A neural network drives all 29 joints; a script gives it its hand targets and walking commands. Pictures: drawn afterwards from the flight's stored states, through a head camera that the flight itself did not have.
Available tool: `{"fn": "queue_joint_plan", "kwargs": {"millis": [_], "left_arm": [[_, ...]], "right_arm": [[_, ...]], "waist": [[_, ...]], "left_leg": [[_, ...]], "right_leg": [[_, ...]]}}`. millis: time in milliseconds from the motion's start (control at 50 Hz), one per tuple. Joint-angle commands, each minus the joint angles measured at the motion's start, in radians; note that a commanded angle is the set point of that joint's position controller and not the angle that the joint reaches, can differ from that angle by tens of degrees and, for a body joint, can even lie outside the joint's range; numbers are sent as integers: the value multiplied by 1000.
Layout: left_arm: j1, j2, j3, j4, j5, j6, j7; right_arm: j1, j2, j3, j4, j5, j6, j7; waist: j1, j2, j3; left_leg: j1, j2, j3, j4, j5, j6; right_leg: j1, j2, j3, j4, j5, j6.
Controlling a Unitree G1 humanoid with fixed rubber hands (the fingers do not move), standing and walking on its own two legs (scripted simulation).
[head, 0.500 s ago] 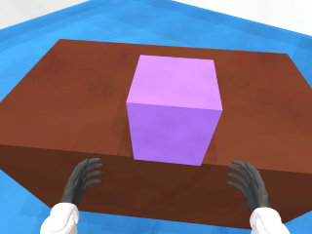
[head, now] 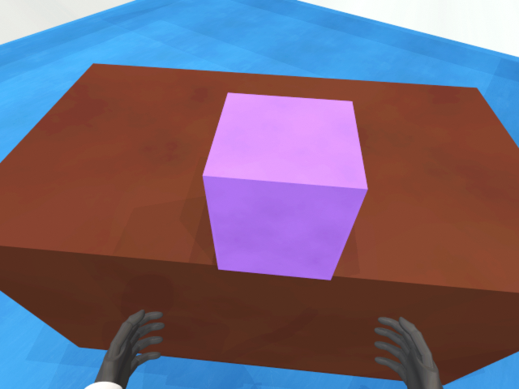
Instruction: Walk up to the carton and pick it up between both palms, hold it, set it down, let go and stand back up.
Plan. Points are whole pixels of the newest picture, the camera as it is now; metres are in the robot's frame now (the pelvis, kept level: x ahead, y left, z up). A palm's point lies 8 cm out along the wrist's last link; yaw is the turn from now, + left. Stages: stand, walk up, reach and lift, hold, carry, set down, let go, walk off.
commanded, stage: set down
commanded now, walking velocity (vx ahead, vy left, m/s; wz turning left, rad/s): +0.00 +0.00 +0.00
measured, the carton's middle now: (281, 190) +0.44 +0.00 +0.06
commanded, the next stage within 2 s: let go in 1.94 s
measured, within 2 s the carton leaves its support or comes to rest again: neither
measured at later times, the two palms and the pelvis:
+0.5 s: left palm out of the picture +0.13 +0.21 -0.04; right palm out of the picture +0.13 -0.20 -0.05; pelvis -0.01 -0.01 +0.00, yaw +0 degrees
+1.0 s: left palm out of the picture +0.14 +0.21 -0.08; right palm out of the picture +0.14 -0.21 -0.08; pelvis +0.00 +0.00 +0.00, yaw +1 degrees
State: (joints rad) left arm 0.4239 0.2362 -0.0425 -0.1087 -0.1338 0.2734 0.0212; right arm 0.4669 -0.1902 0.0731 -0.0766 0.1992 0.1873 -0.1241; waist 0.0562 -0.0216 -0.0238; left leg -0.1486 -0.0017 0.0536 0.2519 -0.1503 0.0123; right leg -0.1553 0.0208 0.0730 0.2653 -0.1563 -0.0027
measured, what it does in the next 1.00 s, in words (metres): stands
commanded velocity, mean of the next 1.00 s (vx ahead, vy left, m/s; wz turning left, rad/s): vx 0.00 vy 0.00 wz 0.00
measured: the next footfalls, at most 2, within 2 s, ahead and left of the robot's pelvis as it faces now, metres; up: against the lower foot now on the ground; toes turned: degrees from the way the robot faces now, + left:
none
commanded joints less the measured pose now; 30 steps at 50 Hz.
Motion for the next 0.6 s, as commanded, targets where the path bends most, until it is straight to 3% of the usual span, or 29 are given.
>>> {"fn": "queue_joint_plan", "kwargs": {"millis": [0,280,580], "left_arm": [[-36,87,50,-172,6,-59,3],[-45,105,59,-68,11,-12,6],[-95,75,55,18,44,76,20]], "right_arm": [[-11,-80,-50,-178,-18,-63,1],[6,-33,-32,-75,-67,-26,-9],[-36,-50,-56,32,-91,20,7]], "waist": [[1,33,-96],[-13,8,-69],[-11,32,-91]], "left_leg": [[77,15,-6,6,316,-21],[25,13,9,-10,153,0],[7,12,1,2,175,-30]], "right_leg": [[-10,-3,5,-22,131,-12],[-45,-25,1,-16,47,11],[-25,-8,-11,8,93,-4]]}}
